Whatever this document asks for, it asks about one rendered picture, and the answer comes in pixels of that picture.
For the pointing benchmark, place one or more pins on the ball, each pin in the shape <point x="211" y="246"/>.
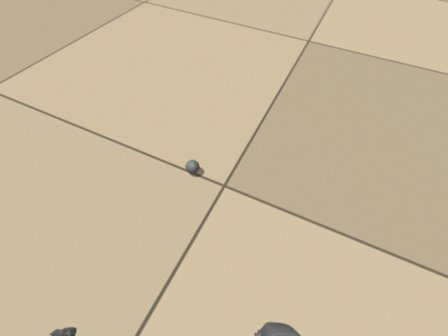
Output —
<point x="192" y="166"/>

